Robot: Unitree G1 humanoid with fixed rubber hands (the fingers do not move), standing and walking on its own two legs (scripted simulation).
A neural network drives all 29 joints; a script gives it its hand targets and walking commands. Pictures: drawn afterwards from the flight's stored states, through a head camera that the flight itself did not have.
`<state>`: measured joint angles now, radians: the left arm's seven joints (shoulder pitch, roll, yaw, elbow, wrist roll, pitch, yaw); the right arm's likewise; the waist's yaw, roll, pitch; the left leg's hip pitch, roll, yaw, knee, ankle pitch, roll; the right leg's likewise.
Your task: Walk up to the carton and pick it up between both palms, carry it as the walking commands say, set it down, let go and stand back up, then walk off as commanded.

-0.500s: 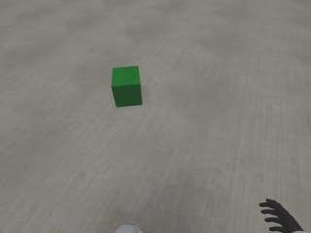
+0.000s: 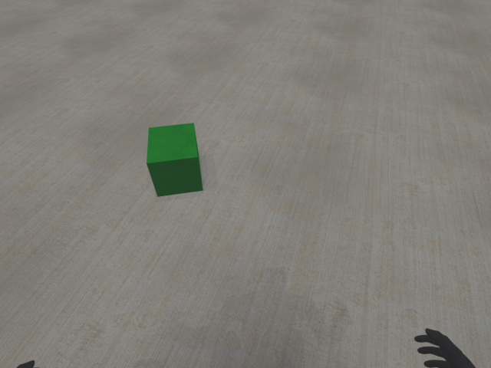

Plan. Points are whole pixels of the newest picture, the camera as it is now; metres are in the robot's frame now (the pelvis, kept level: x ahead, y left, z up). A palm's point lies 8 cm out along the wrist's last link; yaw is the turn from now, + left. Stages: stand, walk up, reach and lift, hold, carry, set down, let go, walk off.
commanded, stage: walk up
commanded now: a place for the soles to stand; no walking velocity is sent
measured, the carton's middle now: (176, 159) +1.28 +0.32 -0.63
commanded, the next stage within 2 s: none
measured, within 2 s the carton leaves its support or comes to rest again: neither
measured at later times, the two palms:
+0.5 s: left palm (0, 301) +0.29 +0.44 -0.07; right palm (380, 272) +0.29 -0.25 -0.03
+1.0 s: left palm (10, 249) +0.39 +0.46 -0.05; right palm (337, 204) +0.47 -0.23 -0.06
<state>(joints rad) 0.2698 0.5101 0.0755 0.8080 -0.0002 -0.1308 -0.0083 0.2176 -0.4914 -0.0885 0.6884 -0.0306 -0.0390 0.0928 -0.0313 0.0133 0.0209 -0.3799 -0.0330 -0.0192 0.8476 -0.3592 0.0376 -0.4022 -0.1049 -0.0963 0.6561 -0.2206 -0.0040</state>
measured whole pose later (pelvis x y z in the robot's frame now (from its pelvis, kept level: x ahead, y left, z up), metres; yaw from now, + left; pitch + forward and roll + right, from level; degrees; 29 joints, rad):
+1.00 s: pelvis +0.34 +0.10 +0.01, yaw +2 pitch -1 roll +0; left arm 0.36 0.51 0.07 0.81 0.00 -0.11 0.00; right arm 0.25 -0.49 -0.09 0.69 -0.03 -0.03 0.11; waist -0.01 0.03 0.02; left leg -0.52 0.03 0.00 0.82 -0.35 0.04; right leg -0.27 -0.12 -0.07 0.59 -0.31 0.00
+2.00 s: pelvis +0.62 +0.18 +0.00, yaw +0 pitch -1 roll +1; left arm 0.34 0.52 0.07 0.80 0.00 -0.12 0.03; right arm 0.25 -0.49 -0.09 0.69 -0.03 0.00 0.09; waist -0.03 0.04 0.05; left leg -0.39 0.01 0.03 0.86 -0.39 0.03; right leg -0.39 -0.06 -0.06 0.70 -0.30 -0.01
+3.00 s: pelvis +0.78 +0.34 -0.02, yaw +0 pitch +0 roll -1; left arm 0.37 0.52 0.07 0.80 0.00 -0.06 0.08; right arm 0.25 -0.49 -0.09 0.69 -0.03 0.04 0.09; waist -0.03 0.05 0.07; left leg -0.44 0.04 0.05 0.84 -0.42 0.02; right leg -0.49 -0.11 0.01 1.00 -0.46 -0.01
